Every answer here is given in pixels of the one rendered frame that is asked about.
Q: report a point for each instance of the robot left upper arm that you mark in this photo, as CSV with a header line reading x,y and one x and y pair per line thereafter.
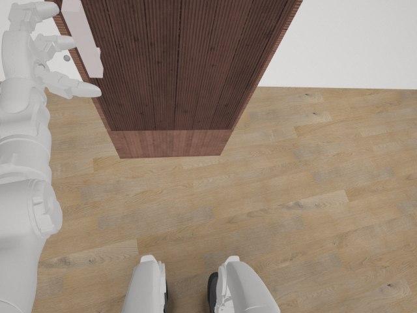
x,y
29,214

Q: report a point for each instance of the left robot forearm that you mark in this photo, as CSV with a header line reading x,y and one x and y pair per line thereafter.
x,y
25,140

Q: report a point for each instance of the left robot hand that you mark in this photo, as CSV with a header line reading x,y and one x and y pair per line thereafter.
x,y
21,55

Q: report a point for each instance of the left robot thigh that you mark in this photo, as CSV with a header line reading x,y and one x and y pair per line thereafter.
x,y
146,287

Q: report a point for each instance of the right robot shin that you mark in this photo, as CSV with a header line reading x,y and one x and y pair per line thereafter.
x,y
224,305

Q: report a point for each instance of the cupboard door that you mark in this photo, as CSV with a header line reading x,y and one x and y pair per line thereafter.
x,y
180,64

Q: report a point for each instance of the handle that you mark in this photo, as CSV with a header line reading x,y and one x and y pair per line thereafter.
x,y
77,23

